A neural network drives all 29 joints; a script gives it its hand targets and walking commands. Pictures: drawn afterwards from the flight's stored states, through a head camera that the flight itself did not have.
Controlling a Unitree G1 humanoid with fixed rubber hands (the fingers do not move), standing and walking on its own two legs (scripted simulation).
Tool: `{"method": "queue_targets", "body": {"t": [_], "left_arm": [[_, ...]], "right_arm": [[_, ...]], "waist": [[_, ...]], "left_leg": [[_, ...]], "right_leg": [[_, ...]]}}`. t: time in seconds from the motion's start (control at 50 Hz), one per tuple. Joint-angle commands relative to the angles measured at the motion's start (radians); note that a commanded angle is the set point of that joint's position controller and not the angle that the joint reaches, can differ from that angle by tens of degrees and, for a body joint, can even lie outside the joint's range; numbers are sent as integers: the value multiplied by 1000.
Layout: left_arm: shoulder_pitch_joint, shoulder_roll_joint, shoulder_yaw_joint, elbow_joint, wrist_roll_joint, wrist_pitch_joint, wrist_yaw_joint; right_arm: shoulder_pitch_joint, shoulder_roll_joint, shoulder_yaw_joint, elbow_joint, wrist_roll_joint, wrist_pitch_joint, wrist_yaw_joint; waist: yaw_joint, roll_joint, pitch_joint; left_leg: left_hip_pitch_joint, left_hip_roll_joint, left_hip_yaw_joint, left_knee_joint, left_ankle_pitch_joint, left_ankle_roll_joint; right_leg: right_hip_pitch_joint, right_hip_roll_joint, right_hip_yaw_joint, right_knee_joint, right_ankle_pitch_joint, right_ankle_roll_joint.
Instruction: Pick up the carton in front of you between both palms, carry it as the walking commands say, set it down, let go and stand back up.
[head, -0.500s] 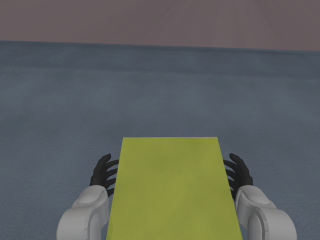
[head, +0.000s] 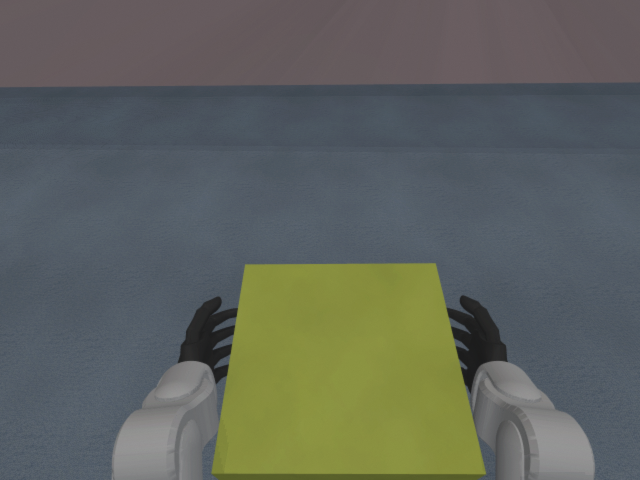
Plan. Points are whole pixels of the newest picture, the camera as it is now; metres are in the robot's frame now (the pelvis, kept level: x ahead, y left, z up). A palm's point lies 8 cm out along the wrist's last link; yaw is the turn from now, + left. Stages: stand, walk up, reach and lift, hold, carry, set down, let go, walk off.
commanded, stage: carry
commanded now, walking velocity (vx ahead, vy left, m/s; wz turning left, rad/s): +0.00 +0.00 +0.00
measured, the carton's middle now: (340, 395) +0.24 +0.00 +0.04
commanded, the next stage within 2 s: none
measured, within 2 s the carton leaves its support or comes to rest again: neither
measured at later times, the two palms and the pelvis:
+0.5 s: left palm (193, 346) +0.27 +0.17 +0.09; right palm (454, 337) +0.28 -0.13 +0.09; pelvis +0.05 +0.01 +0.00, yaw +1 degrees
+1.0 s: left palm (190, 373) +0.26 +0.18 +0.04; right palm (435, 363) +0.27 -0.12 +0.04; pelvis +0.01 +0.02 +0.00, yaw +2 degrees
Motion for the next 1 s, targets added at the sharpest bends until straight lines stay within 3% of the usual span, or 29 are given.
{"method": "queue_targets", "body": {"t": [0.0, 0.04, 0.08, 0.18, 0.36, 0.48, 0.64, 0.84, 0.98], "left_arm": [[-325, -754, -578, -60, -271, 9, -117], [-344, -817, -595, -66, -272, -5, -134], [-364, -842, -605, -70, -273, -15, -146], [-377, -821, -627, -93, -277, -22, -141], [-369, -756, -618, -56, -251, 4, -125], [-385, -754, -606, 28, -219, -17, -153], [-462, -715, -558, 159, -170, -139, -197], [-506, -702, -458, 381, -78, -302, -241], [-596, -745, -399, 545, -42, -457, -280]], "right_arm": [[-372, 748, 664, -88, 274, 14, 101], [-391, 814, 679, -83, 282, 0, 118], [-386, 835, 673, -71, 272, -13, 127], [-379, 811, 661, -77, 263, -23, 125], [-340, 733, 620, -28, 238, -4, 124], [-381, 729, 625, 25, 223, -26, 157], [-463, 704, 581, 174, 170, -148, 201], [-495, 692, 471, 397, 66, -308, 232], [-586, 734, 418, 563, 27, -465, 267]], "waist": [[-13, -199, -304], [-10, -169, -327], [-8, -122, -322], [-8, -52, -298], [-9, 4, -183], [-12, -15, -144], [-8, -23, -130], [-7, -39, -125], [-5, -41, -151]], "left_leg": [[-129, -9, -46, -129, 89, -3], [-77, 6, -47, -150, 171, -8], [-75, 36, -49, -141, 257, -13], [-41, 52, -56, -97, 447, -9], [-57, 76, -78, -100, 583, 7], [-92, 75, -95, -122, 513, 22], [-122, 62, -111, -164, 331, 49], [-148, 50, -118, -182, 218, 61], [-151, 43, -123, -175, 221, 68]], "right_leg": [[491, -249, 261, -104, 670, -34], [471, -198, 200, -71, 606, 4], [458, -178, 152, -42, 543, 19], [409, -150, 138, 30, 582, 9], [290, -131, 108, 63, 391, 26], [276, -138, 111, 42, 287, 42], [274, -140, 122, -5, 138, 50], [261, -148, 132, -39, 64, 58], [273, -149, 131, -40, 65, 58]]}}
